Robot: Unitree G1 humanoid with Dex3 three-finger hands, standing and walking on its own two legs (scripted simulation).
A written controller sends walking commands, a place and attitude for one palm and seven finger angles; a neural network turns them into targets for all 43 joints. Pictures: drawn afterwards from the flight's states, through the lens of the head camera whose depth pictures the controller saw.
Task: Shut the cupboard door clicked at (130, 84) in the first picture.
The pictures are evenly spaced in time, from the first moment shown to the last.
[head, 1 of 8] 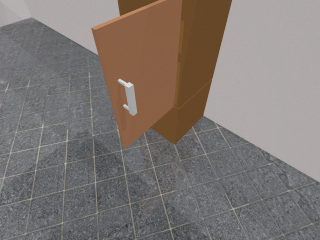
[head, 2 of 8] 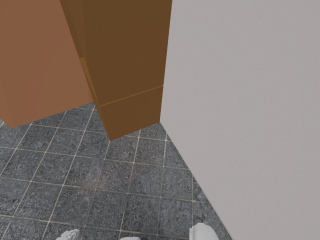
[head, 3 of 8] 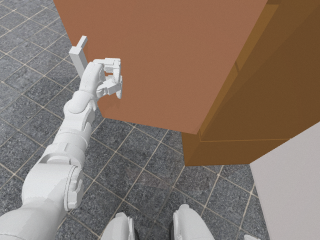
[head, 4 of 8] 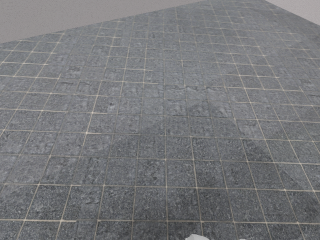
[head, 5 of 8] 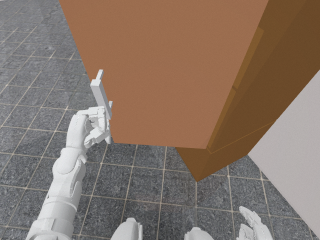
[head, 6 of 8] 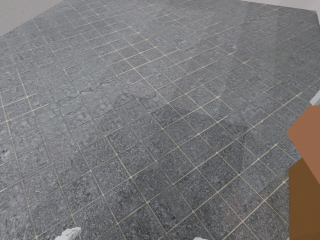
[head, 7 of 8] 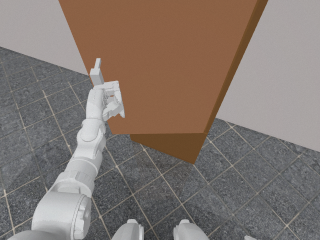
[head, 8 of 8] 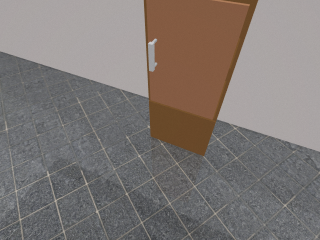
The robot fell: no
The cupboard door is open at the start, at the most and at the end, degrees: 91 91 0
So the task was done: yes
